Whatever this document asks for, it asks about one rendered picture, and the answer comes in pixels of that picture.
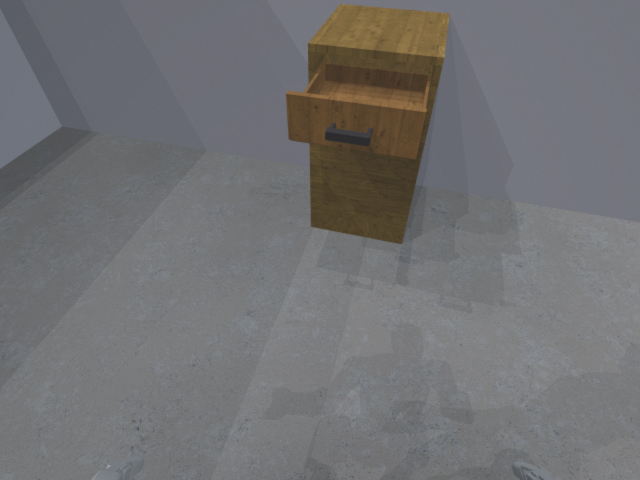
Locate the drawer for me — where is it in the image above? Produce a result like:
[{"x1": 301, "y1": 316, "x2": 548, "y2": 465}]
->
[{"x1": 286, "y1": 62, "x2": 431, "y2": 160}]

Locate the cabinet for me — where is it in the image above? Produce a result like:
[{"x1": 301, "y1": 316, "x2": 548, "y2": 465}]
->
[{"x1": 308, "y1": 4, "x2": 450, "y2": 244}]

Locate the handle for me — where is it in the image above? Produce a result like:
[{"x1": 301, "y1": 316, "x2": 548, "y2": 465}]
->
[{"x1": 325, "y1": 123, "x2": 372, "y2": 146}]

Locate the robot left hand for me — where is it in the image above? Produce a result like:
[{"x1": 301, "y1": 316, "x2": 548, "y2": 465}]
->
[{"x1": 91, "y1": 457, "x2": 144, "y2": 480}]

